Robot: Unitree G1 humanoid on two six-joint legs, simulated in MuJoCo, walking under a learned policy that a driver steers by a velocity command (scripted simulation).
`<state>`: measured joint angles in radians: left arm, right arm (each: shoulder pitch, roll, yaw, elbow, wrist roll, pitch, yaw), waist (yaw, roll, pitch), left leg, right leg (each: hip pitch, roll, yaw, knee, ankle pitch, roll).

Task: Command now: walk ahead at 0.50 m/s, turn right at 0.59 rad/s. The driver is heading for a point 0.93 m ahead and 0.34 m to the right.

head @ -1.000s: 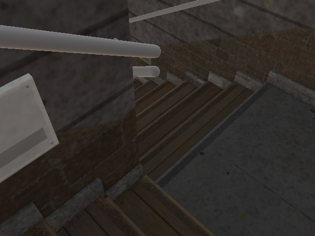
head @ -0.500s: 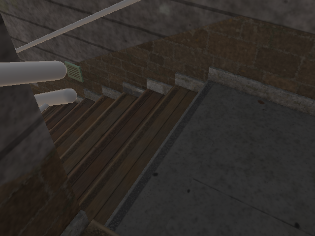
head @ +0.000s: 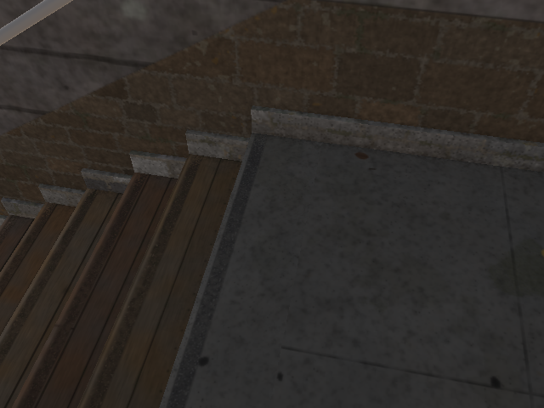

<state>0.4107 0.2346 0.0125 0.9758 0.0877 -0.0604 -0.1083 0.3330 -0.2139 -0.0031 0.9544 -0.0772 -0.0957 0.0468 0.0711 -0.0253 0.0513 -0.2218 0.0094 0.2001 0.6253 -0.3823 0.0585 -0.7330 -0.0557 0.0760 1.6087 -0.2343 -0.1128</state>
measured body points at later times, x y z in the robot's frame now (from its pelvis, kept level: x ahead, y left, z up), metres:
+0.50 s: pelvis +0.29 -0.06 -0.16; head +0.34 -0.07 +0.29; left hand +0.57 +0.08 -0.27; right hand +0.14 -0.25 -0.30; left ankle +0.14 +0.12 -0.61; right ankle +0.33 -0.15 -0.90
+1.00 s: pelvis +0.58 -0.09 -0.16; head +0.60 -0.10 +0.29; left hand +0.87 +0.02 -0.26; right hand +0.43 -0.29 -0.30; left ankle +0.63 +0.02 -0.90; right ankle +0.57 -0.28 -0.81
